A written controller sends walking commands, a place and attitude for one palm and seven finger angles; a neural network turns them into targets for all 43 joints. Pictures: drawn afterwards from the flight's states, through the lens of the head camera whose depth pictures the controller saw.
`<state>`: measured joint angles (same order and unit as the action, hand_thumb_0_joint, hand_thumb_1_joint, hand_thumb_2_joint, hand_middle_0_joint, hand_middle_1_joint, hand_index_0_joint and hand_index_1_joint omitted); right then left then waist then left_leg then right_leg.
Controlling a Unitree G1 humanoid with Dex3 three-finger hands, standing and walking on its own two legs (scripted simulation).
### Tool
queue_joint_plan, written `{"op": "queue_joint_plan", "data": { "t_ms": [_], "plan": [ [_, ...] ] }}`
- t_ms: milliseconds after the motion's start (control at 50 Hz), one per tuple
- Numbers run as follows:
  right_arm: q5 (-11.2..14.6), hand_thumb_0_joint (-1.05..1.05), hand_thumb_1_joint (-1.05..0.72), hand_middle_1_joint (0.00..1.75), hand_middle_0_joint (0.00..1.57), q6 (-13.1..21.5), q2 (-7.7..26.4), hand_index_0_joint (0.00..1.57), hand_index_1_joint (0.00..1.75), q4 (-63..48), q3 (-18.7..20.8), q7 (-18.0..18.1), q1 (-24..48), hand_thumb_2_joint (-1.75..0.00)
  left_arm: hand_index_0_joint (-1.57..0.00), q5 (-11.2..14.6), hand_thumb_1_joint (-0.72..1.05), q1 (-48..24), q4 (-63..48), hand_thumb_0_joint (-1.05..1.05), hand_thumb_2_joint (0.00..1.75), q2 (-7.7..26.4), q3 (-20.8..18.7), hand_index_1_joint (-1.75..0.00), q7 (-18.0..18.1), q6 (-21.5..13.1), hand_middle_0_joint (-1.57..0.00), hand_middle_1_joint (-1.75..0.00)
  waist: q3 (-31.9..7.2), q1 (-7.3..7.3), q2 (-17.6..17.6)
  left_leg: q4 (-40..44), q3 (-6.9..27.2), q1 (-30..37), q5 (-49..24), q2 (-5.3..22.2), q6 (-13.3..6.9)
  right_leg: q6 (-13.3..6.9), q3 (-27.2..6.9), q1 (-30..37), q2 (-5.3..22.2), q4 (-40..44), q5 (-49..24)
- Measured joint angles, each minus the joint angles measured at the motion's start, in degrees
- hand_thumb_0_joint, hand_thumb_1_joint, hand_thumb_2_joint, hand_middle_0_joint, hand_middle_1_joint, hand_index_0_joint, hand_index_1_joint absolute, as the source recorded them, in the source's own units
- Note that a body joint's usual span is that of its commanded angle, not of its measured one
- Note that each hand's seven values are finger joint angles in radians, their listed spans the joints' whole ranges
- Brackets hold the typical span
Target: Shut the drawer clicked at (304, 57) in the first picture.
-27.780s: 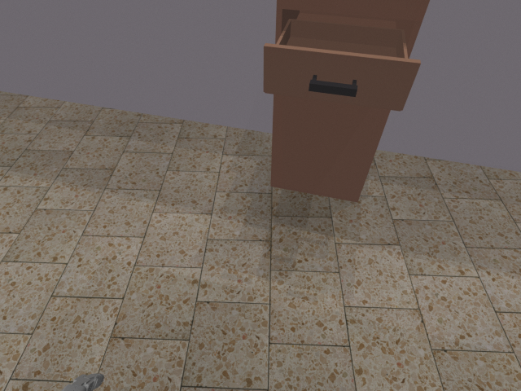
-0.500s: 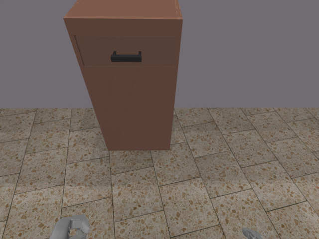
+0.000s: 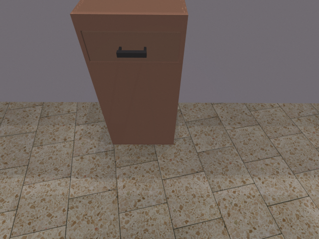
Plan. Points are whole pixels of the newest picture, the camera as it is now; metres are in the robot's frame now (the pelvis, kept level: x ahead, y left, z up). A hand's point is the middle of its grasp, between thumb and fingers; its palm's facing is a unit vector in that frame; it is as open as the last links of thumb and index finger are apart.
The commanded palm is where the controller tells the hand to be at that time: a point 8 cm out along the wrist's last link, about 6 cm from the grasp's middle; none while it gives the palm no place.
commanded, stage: let the arm hang, fingers relaxed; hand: left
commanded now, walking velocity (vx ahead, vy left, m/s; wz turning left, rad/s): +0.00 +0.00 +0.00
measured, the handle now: (132, 51) +0.83 +0.17 +0.02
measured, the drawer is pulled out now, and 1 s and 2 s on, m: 0.00 0.00 0.00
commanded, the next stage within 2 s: look to check the result in 0.40 s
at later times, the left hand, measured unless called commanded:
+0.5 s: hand out of the picture -0.01 +0.14 -0.18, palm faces +0.03 -0.99 -0.17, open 7.3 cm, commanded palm none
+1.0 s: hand out of the picture +0.00 +0.13 -0.18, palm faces +0.03 -0.98 -0.17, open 7.4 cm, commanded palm none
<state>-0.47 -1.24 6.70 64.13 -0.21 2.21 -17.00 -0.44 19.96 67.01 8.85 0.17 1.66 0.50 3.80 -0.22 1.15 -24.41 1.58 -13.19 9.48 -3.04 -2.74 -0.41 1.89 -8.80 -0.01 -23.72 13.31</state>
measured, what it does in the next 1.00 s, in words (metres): stands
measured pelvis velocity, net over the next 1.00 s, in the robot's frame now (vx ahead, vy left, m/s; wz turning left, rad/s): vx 0.01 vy -0.03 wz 0.00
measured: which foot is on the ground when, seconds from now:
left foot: down 0.00-1.00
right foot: down 0.00-1.00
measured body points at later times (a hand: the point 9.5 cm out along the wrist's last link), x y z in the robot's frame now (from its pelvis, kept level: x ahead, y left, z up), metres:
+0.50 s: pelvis +0.00 -0.02 +0.00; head +0.01 -0.02 +0.45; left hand -0.01 +0.19 -0.16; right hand -0.04 -0.22 -0.17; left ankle +0.04 +0.09 -0.74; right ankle +0.00 -0.12 -0.74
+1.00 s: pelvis +0.01 -0.03 +0.00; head +0.03 -0.03 +0.45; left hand +0.00 +0.19 -0.16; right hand +0.00 -0.23 -0.17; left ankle +0.04 +0.09 -0.74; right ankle +0.00 -0.12 -0.74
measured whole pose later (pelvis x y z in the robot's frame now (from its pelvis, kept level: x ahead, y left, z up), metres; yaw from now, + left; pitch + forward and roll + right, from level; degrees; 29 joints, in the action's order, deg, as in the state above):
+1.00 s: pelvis +0.01 -0.03 +0.00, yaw +0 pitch -1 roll +0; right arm -0.6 -0.5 6.7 65.1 0.3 2.9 -15.8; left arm -0.2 15.7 65.9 6.8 -0.4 2.1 -0.7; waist 3.9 0.4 0.9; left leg -24.5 2.2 -12.4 10.6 -1.1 -0.5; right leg -2.4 2.3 -8.0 -2.0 -23.5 14.1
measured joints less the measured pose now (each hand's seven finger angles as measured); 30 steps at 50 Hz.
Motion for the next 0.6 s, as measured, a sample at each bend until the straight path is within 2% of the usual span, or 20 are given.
{"op": "queue_joint_plan", "data": {
  "t_ms": [120,260,600],
  "plan": [
    [-0.2,0.00,-0.90,0.30,0.20,0.2,-0.8,0.20,0.30,0.4,0.3,0.1,-0.4,-0.90,-0.25,-0.1,0.91,-1.7,-0.7,0.01,0.90,-1.9,-0.1,-0.36,0.1,-0.4,-0.25,-0.36,-1.0,0.39,-0.1,0.1,-0.2,-0.2,-0.3,0.1,0.2,-0.3,-0.2,-0.7,0.0,-0.9,0.2],
    [-0.3,0.00,-0.91,0.30,0.20,0.5,-0.8,0.20,0.30,0.6,0.7,0.2,-1.1,-0.90,-0.21,-0.1,0.91,-3.0,-1.7,0.01,0.90,-3.0,-0.4,-0.32,0.2,-1.0,-0.21,-0.31,-1.6,0.85,-0.3,-0.2,-0.1,-0.4,-0.2,0.6,0.8,-0.7,-0.1,-1.0,-0.5,-1.3,0.3],
    [-0.2,0.00,-0.91,0.30,0.19,0.5,-0.2,0.20,0.30,0.9,0.8,0.4,-1.5,-0.90,-0.20,0.2,0.91,-3.1,-1.3,0.01,0.90,-1.8,-0.8,-0.30,0.4,-1.0,-0.20,-0.30,-0.3,1.08,-0.3,-1.0,0.5,-0.4,0.6,1.8,1.9,-1.7,0.3,-0.4,-1.8,-0.8,0.4]
  ]
}}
